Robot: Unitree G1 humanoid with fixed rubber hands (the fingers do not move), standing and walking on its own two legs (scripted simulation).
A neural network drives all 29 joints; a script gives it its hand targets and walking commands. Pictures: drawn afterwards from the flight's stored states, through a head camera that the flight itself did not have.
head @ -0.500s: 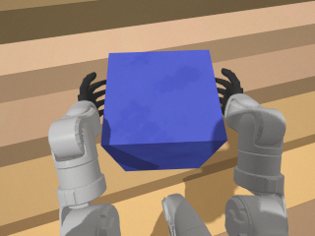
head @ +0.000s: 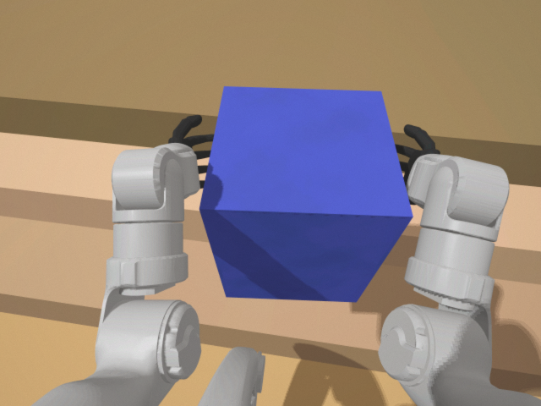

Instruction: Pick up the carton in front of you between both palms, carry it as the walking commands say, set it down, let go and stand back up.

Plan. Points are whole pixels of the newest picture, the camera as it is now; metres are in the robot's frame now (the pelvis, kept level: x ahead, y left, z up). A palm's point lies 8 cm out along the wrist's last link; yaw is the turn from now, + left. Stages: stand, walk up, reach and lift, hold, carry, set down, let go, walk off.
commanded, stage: carry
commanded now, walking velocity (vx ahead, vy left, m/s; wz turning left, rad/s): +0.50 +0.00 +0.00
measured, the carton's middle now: (296, 204) +0.39 +0.05 +0.13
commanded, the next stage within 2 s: none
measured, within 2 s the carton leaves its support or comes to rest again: neither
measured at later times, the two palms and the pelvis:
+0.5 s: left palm out of the picture +0.68 +0.21 +0.34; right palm out of the picture +0.64 -0.08 +0.34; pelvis +0.28 +0.11 +0.16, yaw -3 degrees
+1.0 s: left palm out of the picture +0.95 +0.28 +0.53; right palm out of the picture +0.97 -0.02 +0.52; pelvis +0.58 +0.10 +0.32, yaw +0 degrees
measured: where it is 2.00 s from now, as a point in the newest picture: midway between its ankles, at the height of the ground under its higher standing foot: (283, 83)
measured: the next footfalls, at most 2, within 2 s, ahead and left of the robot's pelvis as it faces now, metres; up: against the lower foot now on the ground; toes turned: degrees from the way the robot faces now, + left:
left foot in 0.18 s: +0.31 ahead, +0.17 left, +0.16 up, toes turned +5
right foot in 0.70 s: +0.61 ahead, +0.01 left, +0.32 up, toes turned -7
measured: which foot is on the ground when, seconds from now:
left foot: up 0.00-0.16, down 0.18-0.70, up 0.72-1.00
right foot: down 0.00-0.18, up 0.20-0.68, down 0.70-1.00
